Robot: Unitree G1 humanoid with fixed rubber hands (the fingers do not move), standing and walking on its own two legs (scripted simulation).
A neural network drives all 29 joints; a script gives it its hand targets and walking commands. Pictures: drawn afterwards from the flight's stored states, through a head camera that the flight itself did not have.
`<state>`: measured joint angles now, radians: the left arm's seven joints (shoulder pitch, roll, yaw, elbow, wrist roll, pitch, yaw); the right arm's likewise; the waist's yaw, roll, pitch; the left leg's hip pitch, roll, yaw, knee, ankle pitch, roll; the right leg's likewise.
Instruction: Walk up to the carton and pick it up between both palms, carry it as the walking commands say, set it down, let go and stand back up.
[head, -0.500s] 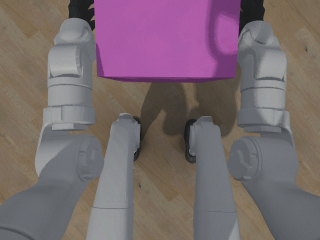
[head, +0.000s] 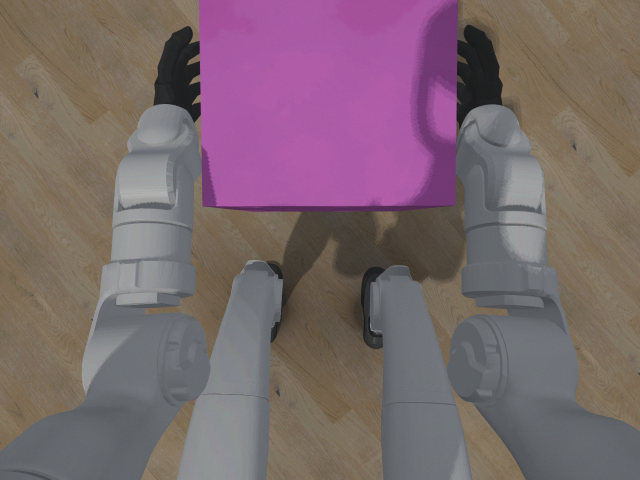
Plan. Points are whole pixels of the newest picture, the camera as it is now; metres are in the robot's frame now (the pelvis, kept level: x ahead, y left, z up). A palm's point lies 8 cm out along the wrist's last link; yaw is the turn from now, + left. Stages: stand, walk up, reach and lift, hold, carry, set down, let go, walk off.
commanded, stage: reach and lift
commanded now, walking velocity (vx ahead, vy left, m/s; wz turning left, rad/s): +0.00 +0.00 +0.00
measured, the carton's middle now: (326, 97) +0.51 +0.02 -0.13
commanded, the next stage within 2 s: none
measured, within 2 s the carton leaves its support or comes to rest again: neither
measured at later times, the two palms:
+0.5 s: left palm (114, 61) +0.45 +0.17 +0.06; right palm (556, 71) +0.46 -0.15 +0.06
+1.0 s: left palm (68, 70) +0.43 +0.17 +0.11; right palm (605, 80) +0.43 -0.15 +0.11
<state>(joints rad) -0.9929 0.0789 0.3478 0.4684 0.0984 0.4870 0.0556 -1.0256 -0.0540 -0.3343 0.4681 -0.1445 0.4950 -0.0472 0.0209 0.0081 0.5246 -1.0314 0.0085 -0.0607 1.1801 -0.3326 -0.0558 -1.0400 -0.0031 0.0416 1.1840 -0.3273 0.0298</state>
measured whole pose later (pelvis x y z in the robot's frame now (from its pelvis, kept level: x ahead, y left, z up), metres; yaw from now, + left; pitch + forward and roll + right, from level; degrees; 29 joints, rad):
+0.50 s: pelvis +0.08 +0.01 +0.07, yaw +0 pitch +17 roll +0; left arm -0.61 -0.09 0.44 0.59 0.31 0.49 -0.04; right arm -0.64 0.10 -0.45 0.59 -0.36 0.49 0.07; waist 0.01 0.01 -0.10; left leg -0.83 0.01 -0.04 0.81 -0.28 -0.03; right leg -0.84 -0.02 0.05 0.80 -0.28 0.03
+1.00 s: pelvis +0.12 +0.00 +0.11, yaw +0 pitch +9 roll +0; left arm -0.29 -0.10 0.26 0.33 0.23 0.56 -0.04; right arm -0.28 0.15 -0.28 0.29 -0.28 0.57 0.04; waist 0.02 0.01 -0.07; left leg -0.42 0.03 -0.05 0.45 -0.19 -0.04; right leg -0.42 -0.02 0.03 0.46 -0.19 0.03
